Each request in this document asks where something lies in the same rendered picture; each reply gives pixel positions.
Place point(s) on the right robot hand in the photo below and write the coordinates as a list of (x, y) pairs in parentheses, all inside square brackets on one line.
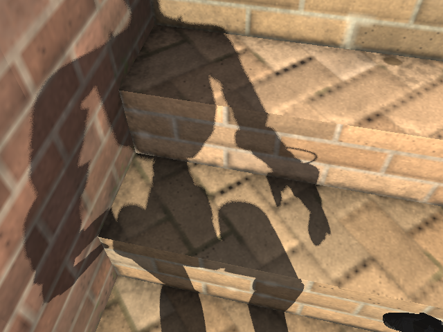
[(410, 322)]

